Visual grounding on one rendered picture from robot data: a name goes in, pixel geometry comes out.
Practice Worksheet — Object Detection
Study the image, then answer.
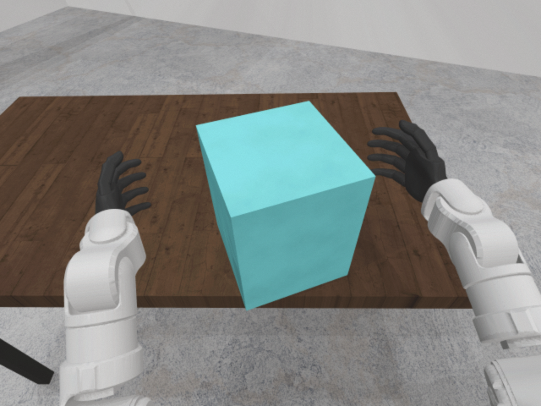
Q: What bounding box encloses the robot right forearm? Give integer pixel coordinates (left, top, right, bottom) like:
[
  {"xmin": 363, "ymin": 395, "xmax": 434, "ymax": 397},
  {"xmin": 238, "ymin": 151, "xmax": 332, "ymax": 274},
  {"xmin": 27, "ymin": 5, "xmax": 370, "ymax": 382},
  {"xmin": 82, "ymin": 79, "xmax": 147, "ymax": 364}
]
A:
[{"xmin": 421, "ymin": 178, "xmax": 541, "ymax": 349}]

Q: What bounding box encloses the right robot hand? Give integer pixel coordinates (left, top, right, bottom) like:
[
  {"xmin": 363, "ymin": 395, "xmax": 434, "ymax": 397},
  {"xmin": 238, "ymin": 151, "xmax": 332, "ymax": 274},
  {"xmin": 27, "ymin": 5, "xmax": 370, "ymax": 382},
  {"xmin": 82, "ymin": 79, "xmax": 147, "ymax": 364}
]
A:
[{"xmin": 367, "ymin": 120, "xmax": 448, "ymax": 203}]

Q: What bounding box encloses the robot left forearm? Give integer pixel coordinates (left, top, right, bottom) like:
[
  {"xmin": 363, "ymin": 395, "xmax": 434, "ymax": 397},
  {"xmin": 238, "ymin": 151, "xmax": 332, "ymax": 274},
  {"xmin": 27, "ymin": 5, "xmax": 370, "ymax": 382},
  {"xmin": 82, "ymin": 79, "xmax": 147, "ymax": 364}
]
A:
[{"xmin": 59, "ymin": 209, "xmax": 146, "ymax": 406}]

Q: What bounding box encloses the table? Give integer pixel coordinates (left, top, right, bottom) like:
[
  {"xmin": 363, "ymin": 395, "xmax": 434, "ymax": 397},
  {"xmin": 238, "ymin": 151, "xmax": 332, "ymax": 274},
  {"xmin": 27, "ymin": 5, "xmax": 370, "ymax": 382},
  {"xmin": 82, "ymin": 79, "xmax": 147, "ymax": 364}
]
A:
[{"xmin": 0, "ymin": 92, "xmax": 472, "ymax": 384}]

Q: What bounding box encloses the carton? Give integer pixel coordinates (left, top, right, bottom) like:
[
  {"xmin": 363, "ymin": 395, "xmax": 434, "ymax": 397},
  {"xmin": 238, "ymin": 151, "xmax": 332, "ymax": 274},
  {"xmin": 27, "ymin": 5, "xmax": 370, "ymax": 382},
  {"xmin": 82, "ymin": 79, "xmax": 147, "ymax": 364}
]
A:
[{"xmin": 196, "ymin": 101, "xmax": 375, "ymax": 311}]

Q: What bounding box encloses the left robot hand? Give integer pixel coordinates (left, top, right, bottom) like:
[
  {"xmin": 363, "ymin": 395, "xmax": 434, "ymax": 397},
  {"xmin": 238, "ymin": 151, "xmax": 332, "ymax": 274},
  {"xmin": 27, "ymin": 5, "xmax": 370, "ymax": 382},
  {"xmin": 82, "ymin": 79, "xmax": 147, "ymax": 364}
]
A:
[{"xmin": 96, "ymin": 151, "xmax": 151, "ymax": 216}]

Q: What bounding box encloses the right robot upper arm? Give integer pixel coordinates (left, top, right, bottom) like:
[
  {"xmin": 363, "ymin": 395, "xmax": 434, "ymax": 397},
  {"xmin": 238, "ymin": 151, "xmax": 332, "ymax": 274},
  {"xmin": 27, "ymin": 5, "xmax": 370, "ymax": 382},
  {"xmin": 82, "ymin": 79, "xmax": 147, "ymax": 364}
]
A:
[{"xmin": 484, "ymin": 354, "xmax": 541, "ymax": 406}]

